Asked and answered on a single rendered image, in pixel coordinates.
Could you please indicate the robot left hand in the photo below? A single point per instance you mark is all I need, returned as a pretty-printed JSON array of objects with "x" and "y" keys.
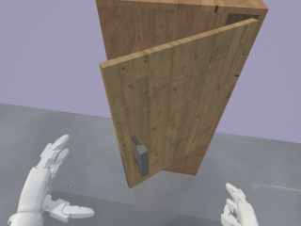
[{"x": 34, "y": 197}]

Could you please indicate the robot right hand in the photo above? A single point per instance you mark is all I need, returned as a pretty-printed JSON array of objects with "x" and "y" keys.
[{"x": 243, "y": 212}]

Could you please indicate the robot left forearm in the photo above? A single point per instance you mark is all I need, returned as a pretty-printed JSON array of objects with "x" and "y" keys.
[{"x": 26, "y": 218}]

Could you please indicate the handle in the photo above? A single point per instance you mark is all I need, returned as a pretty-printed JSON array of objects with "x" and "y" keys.
[{"x": 142, "y": 159}]

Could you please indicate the cupboard door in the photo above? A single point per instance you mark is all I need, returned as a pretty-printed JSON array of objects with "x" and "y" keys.
[{"x": 170, "y": 96}]

